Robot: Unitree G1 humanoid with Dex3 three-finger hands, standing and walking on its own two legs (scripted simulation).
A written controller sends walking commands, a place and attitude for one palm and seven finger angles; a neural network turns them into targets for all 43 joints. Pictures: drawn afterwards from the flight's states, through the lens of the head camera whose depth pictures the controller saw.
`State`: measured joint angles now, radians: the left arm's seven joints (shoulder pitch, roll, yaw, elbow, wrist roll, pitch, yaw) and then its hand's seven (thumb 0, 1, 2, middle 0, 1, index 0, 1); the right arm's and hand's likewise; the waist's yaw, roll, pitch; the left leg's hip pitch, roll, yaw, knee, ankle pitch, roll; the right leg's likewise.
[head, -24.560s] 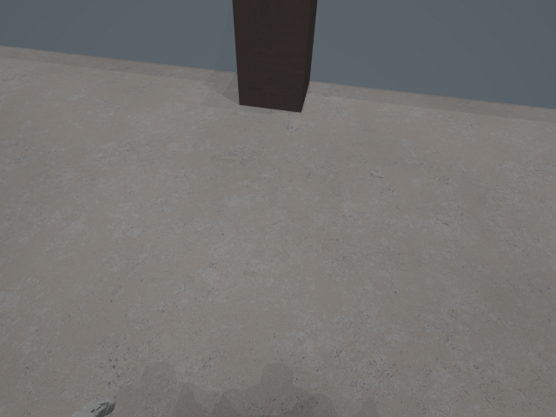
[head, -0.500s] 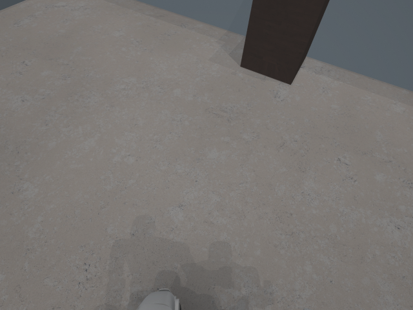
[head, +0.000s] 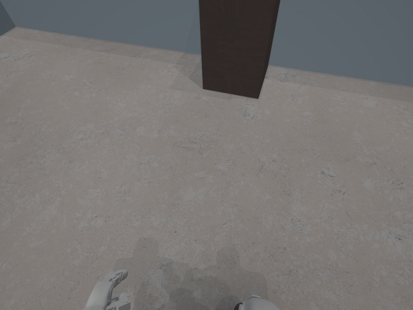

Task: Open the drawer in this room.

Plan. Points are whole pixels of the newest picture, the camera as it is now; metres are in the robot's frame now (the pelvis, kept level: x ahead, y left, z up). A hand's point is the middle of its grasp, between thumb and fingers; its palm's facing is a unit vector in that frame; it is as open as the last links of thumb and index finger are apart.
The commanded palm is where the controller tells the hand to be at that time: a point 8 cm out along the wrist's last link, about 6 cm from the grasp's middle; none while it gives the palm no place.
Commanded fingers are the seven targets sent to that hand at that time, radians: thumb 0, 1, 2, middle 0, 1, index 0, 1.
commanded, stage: turn or walk to find it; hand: left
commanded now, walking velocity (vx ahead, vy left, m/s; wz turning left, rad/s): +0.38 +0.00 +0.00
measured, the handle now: out of the picture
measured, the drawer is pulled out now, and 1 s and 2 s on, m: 0.00 0.00 0.00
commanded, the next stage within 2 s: stand and wait in 0.66 s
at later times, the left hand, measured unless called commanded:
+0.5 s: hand out of the picture +0.14 +0.20 -0.17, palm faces +0.13 -0.98 -0.12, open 7.3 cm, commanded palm none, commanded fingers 0.00 0.90 0.90 -0.20 -0.30 -0.20 -0.30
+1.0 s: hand (154, 163) +0.54 +0.17 -0.15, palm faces -0.04 -0.98 -0.21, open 7.3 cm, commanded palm none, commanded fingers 0.00 0.90 0.90 -0.20 -0.30 -0.20 -0.30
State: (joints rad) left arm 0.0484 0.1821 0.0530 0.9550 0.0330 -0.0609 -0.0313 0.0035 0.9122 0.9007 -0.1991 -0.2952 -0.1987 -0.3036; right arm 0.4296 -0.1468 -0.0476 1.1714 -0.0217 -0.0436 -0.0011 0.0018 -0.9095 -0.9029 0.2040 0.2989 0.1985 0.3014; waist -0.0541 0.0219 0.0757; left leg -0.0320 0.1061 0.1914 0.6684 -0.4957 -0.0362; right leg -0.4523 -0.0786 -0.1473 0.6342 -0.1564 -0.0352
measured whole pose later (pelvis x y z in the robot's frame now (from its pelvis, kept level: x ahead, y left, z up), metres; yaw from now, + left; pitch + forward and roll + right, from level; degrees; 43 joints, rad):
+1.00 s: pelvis +0.42 +0.00 +0.01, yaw +1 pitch -2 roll +1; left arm 0.08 0.15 0.02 1.02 0.01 -0.07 0.00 0.00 0.91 0.90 -0.20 -0.30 -0.20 -0.30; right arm 0.37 -0.13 -0.04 1.16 0.00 0.00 -0.02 0.00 -0.91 -0.90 0.20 0.30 0.20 0.30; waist -0.06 0.04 0.12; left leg -0.21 0.07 0.07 1.00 -0.55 -0.03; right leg -0.39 -0.05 -0.17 0.62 -0.20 -0.06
